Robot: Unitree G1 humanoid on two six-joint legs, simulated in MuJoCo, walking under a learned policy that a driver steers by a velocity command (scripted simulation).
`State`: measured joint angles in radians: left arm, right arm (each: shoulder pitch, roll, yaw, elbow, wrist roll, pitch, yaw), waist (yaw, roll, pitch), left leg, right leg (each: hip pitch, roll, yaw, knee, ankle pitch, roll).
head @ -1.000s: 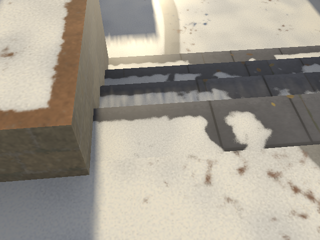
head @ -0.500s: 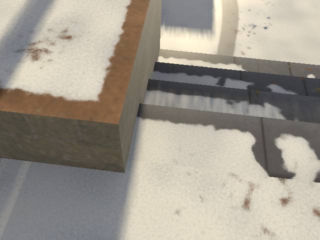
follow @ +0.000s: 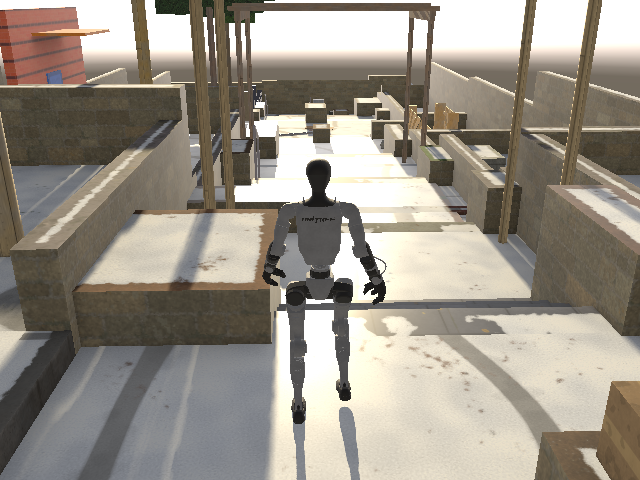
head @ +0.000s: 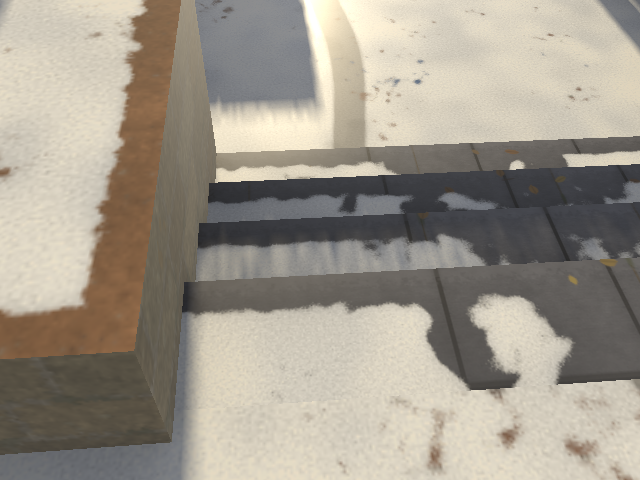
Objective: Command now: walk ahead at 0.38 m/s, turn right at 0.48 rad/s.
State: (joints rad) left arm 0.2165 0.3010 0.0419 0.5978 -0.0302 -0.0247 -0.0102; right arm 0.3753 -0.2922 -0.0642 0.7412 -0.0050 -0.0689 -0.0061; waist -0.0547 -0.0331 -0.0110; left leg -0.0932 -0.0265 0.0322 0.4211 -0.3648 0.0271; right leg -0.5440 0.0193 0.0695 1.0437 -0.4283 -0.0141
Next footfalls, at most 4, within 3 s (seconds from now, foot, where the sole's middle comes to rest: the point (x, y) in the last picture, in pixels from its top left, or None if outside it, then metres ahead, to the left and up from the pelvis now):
0.24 right None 0.28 -0.17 -0.77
0.82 left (338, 396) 0.69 -0.06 -0.77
1.28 right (413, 303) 0.93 -0.27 -0.77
1.94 left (259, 267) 1.18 0.13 -0.93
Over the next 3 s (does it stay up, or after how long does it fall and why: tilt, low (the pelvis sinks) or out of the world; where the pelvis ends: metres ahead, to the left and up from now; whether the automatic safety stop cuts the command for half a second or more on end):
stays up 1.67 -0.05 -0.40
